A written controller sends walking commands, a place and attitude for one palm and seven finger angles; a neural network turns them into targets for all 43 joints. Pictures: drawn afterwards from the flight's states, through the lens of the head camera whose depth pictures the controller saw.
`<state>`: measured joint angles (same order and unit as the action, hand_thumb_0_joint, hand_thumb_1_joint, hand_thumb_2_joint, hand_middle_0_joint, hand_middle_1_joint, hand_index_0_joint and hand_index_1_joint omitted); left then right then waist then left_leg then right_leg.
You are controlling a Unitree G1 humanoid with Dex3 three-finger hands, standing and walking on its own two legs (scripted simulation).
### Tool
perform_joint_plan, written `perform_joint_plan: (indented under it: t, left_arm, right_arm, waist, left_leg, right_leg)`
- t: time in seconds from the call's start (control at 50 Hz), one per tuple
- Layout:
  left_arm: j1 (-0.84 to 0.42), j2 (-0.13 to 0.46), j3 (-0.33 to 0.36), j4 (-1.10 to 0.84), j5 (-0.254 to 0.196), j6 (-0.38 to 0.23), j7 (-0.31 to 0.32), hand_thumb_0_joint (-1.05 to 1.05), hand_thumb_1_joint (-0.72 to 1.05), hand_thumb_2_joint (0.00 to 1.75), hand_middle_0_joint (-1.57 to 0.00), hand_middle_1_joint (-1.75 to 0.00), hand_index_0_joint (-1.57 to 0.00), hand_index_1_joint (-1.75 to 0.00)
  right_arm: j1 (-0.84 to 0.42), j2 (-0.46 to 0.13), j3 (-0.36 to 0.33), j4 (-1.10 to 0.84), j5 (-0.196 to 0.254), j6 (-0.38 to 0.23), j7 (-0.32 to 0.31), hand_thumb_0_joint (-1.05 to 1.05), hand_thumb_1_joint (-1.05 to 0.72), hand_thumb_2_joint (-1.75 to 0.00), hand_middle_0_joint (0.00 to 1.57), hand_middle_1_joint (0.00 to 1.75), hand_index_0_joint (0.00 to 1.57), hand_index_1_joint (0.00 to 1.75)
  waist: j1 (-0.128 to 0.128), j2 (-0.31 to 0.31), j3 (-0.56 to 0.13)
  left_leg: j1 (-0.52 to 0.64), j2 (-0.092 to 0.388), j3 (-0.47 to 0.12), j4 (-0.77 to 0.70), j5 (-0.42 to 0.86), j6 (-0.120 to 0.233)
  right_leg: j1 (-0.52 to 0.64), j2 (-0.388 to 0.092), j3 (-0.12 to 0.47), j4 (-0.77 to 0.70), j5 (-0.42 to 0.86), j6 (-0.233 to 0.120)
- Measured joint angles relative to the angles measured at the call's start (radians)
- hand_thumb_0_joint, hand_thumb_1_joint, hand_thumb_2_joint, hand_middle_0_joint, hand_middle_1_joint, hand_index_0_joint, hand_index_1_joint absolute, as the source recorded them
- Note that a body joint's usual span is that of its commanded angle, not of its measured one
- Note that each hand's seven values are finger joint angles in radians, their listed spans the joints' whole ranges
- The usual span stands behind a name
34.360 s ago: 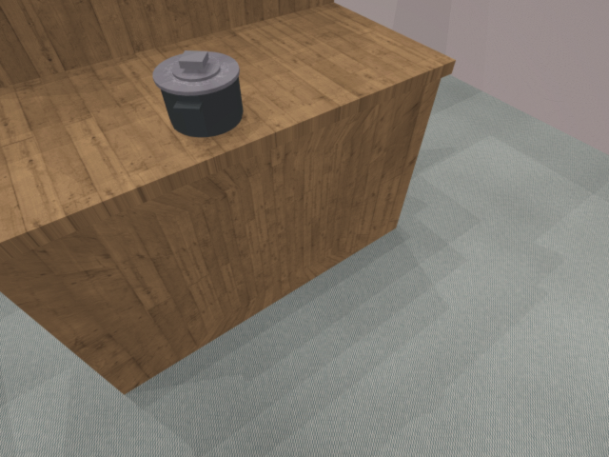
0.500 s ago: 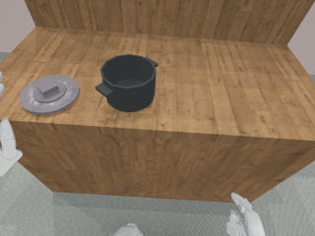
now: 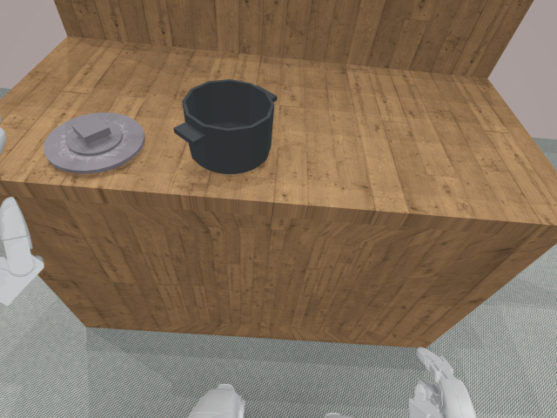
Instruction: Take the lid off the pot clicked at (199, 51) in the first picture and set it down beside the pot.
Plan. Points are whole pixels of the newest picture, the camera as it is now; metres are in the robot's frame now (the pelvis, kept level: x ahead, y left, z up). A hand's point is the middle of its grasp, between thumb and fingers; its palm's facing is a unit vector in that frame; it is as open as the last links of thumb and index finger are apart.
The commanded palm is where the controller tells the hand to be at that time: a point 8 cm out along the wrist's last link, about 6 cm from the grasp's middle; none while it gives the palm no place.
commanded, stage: step back with the hand held close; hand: left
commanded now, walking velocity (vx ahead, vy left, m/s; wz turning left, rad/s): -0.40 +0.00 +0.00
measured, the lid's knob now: (91, 129) +0.57 +0.39 +0.06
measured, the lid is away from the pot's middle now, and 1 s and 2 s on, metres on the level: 0.26 0.26 0.26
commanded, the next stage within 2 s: stop stepping back and stand still in 0.24 s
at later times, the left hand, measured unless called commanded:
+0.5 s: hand out of the picture +0.13 +0.23 +0.22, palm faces +0.23 -0.90 -0.37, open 7.4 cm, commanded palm +0.06 +0.30 +0.24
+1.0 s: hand out of the picture +0.06 +0.29 +0.22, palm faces +0.33 -0.89 -0.32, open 7.4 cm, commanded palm -0.01 +0.33 +0.24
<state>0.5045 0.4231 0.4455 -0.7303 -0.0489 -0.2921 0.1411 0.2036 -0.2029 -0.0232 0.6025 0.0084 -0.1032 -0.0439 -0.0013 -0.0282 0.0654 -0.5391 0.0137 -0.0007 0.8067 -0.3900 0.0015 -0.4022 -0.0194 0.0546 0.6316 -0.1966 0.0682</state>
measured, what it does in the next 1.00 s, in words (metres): walks backwards: right foot, then left foot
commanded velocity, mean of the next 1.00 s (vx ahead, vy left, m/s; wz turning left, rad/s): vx -0.02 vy -0.04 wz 0.02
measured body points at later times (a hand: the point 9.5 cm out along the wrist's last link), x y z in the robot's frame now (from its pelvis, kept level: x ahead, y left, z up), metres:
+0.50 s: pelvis -0.10 +0.03 +0.01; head -0.10 +0.07 +0.46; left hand +0.11 +0.28 +0.24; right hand +0.03 -0.23 -0.05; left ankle -0.04 +0.13 -0.72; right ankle -0.12 -0.13 -0.71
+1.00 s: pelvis -0.16 +0.07 +0.02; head -0.17 +0.11 +0.47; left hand +0.04 +0.34 +0.24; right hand -0.02 -0.17 -0.04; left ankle -0.10 +0.15 -0.71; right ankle -0.17 -0.06 -0.66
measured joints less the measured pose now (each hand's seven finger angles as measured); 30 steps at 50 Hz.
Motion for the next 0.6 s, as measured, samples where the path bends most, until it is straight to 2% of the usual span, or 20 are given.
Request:
perform_joint_plan:
  t: [0.02,0.06,0.1,0.14,0.16,0.18,0.22,0.28,0.3,0.34,0.36,0.38,0.42,0.46,0.5,0.52,0.56,0.6]
  left_arm:
    - [-0.004,-0.007,-0.008,0.0,0.0,0.003,-0.001,0.01,0.88,0.89,-0.21,-0.3,-0.22,-0.3]
    - [-0.033,-0.01,-0.01,0.005,-0.001,0.003,-0.001,0.01,0.88,0.89,-0.21,-0.3,-0.22,-0.3]
    - [-0.056,-0.001,0.009,0.013,-0.006,0.005,0.001,0.01,0.88,0.89,-0.21,-0.3,-0.21,-0.3]
    - [-0.061,0.013,0.027,0.021,-0.018,0.008,0.0,0.01,0.88,0.89,-0.21,-0.3,-0.21,-0.3]
    - [-0.056,0.016,0.031,0.02,-0.025,0.014,0.002,0.01,0.88,0.89,-0.21,-0.3,-0.21,-0.3]
    - [-0.045,0.017,0.033,0.015,-0.031,0.021,0.004,0.01,0.89,0.89,-0.21,-0.3,-0.21,-0.3]
    - [-0.018,0.018,0.029,0.0,-0.038,0.036,0.006,0.01,0.89,0.89,-0.21,-0.3,-0.21,-0.3]
    - [0.02,0.036,0.025,-0.016,-0.039,0.04,0.0,0.01,0.89,0.89,-0.21,-0.3,-0.21,-0.3]
    - [0.03,0.051,0.032,-0.024,-0.035,0.035,-0.002,0.01,0.89,0.89,-0.21,-0.3,-0.21,-0.3]
    - [0.008,0.04,-0.005,-0.015,-0.022,0.018,-0.018,0.01,0.89,0.89,-0.21,-0.3,-0.21,-0.3]
    - [-0.032,0.03,-0.055,0.048,-0.002,0.004,-0.04,0.01,0.89,0.89,-0.21,-0.3,-0.21,-0.3]
    - [-0.07,0.018,-0.088,0.087,0.004,0.042,-0.062,0.01,0.89,0.89,-0.21,-0.3,-0.21,-0.3]
    - [-0.064,0.012,-0.075,0.105,-0.003,0.07,-0.066,0.01,0.88,0.89,-0.21,-0.3,-0.22,-0.3]
    - [-0.013,0.005,-0.041,0.083,-0.018,0.076,-0.051,0.01,0.88,0.89,-0.21,-0.3,-0.22,-0.3]
    - [0.029,0.007,-0.018,0.033,-0.03,0.07,-0.039,0.01,0.89,0.89,-0.21,-0.3,-0.22,-0.3]
    - [0.033,0.023,-0.007,0.015,-0.034,0.065,-0.036,0.01,0.89,0.89,-0.21,-0.3,-0.21,-0.3]
    - [0.054,0.046,0.011,-0.008,-0.04,0.056,-0.036,0.01,0.89,0.89,-0.21,-0.3,-0.21,-0.3]
    - [0.081,0.052,0.022,-0.024,-0.032,0.058,-0.031,0.01,0.89,0.89,-0.21,-0.3,-0.21,-0.3]
  right_arm:
    - [0.005,-0.005,0.0,0.004,-0.001,0.007,0.002,0.01,-0.9,-0.9,0.21,0.3,0.2,0.3]
    - [0.006,-0.009,0.0,0.0,-0.001,0.011,-0.004,0.01,-0.9,-0.9,0.21,0.3,0.2,0.3]
    - [-0.001,0.002,-0.002,-0.003,-0.007,-0.005,-0.006,0.01,-0.91,-0.9,0.21,0.3,0.2,0.3]
    - [-0.005,0.03,-0.005,0.002,-0.008,-0.017,0.009,0.01,-0.91,-0.9,0.21,0.29,0.2,0.3]
    - [-0.001,0.041,-0.004,0.003,-0.008,-0.022,0.018,0.01,-0.91,-0.9,0.21,0.29,0.2,0.3]
    - [0.004,0.05,-0.001,0.002,-0.009,-0.026,0.025,0.01,-0.91,-0.9,0.21,0.29,0.2,0.3]
    - [0.02,0.062,0.006,-0.003,-0.012,-0.029,0.036,0.01,-0.91,-0.9,0.21,0.3,0.2,0.3]
    - [0.039,0.069,0.017,-0.011,-0.023,-0.027,0.041,0.01,-0.9,-0.9,0.21,0.3,0.2,0.3]
    - [0.039,0.072,0.022,-0.014,-0.024,-0.025,0.04,0.01,-0.9,-0.9,0.21,0.3,0.21,0.3]
    - [0.019,0.055,0.023,0.019,-0.02,-0.016,0.028,0.01,-0.9,-0.89,0.21,0.3,0.21,0.3]
    - [0.019,0.044,0.011,0.064,-0.02,-0.03,0.033,0.01,-0.9,-0.89,0.21,0.3,0.21,0.3]
    - [0.022,0.037,0.004,0.088,-0.007,-0.014,0.036,0.01,-0.9,-0.89,0.21,0.3,0.21,0.3]
    - [0.017,0.039,0.021,0.092,0.008,0.021,0.02,0.01,-0.9,-0.89,0.21,0.3,0.21,0.3]
    - [0.025,0.033,0.038,0.045,0.018,0.029,0.007,0.02,-0.9,-0.89,0.21,0.3,0.21,0.3]
    - [0.037,0.0,0.031,-0.022,0.02,0.001,0.001,0.02,-0.9,-0.89,0.21,0.3,0.21,0.3]
    - [0.028,0.004,0.021,-0.025,0.022,-0.01,-0.001,0.02,-0.9,-0.9,0.21,0.3,0.2,0.3]
    - [0.021,0.019,0.015,-0.021,0.02,-0.021,0.0,0.02,-0.91,-0.9,0.21,0.29,0.2,0.3]
    - [0.033,0.029,0.017,-0.027,0.011,-0.032,0.005,0.01,-0.91,-0.9,0.2,0.29,0.2,0.3]
  waist:
    - [-0.003,0.0,-0.012]
    - [-0.015,0.001,-0.009]
    - [-0.021,0.016,0.008]
    - [-0.025,0.014,0.015]
    - [-0.026,0.015,0.012]
    - [-0.026,0.018,0.005]
    - [-0.021,0.028,-0.017]
    - [-0.012,0.032,-0.054]
    - [-0.003,0.011,-0.063]
    - [0.0,0.031,-0.049]
    - [0.002,0.038,-0.069]
    - [0.007,0.029,-0.084]
    - [-0.008,-0.02,-0.099]
    - [-0.042,-0.046,-0.107]
    - [-0.072,-0.005,-0.096]
    - [-0.075,-0.019,-0.074]
    - [-0.061,-0.053,-0.048]
    - [-0.051,-0.05,-0.045]
  left_leg:
    - [0.029,-0.003,-0.005,-0.017,-0.018,0.004]
    - [0.029,-0.002,-0.008,-0.066,0.117,0.026]
    - [0.02,0.024,-0.01,-0.093,0.254,0.042]
    - [0.028,0.041,-0.007,-0.131,0.268,0.042]
    - [0.032,0.048,-0.007,-0.159,0.278,0.041]
    - [0.035,0.056,-0.005,-0.19,0.295,0.038]
    - [0.038,0.073,0.0,-0.253,0.338,0.032]
    - [0.017,0.08,0.017,-0.295,0.363,0.018]
    - [-0.008,0.067,0.034,-0.262,0.316,0.007]
    - [-0.058,0.051,0.008,-0.075,0.117,-0.019]
    - [-0.088,0.031,0.001,0.054,0.049,-0.022]
    - [-0.092,0.009,0.001,0.159,0.002,-0.026]
    - [-0.035,-0.011,0.022,0.213,-0.047,-0.016]
    - [0.072,-0.008,0.026,0.049,-0.007,-0.004]
    - [0.157,0.026,-0.016,-0.173,0.124,0.022]
    - [0.144,0.016,-0.016,-0.165,0.146,0.028]
    - [0.147,0.005,-0.002,-0.176,0.165,0.027]
    - [0.158,0.011,-0.004,-0.23,0.2,0.025]
  right_leg:
    - [-0.007,0.0,0.003,0.0,0.004,0.004]
    - [-0.034,0.006,0.001,0.036,-0.053,-0.013]
    - [-0.092,0.059,0.016,0.244,-0.205,-0.033]
    - [-0.114,0.1,0.017,0.427,-0.279,-0.045]
    - [-0.103,0.11,0.005,0.457,-0.301,-0.049]
    - [-0.08,0.113,-0.011,0.448,-0.318,-0.053]
    - [-0.002,0.11,-0.047,0.331,-0.34,-0.068]
    - [0.162,0.087,-0.085,0.019,-0.272,-0.095]
    - [0.206,0.058,-0.083,-0.086,-0.196,-0.108]
    - [0.205,0.056,-0.085,-0.093,-0.124,-0.079]
    - [0.199,0.048,-0.088,-0.09,-0.126,-0.061]
    - [0.196,0.033,-0.082,-0.084,-0.131,-0.048]
    - [0.186,0.001,-0.052,-0.078,-0.133,-0.034]
    - [0.169,-0.011,-0.039,-0.076,-0.122,-0.027]
    - [0.13,0.013,-0.06,-0.039,-0.125,-0.017]
    - [0.115,0.008,-0.055,-0.015,-0.137,-0.019]
    - [0.104,0.018,-0.018,0.008,-0.21,-0.037]
    - [0.101,0.043,-0.022,0.026,-0.244,-0.05]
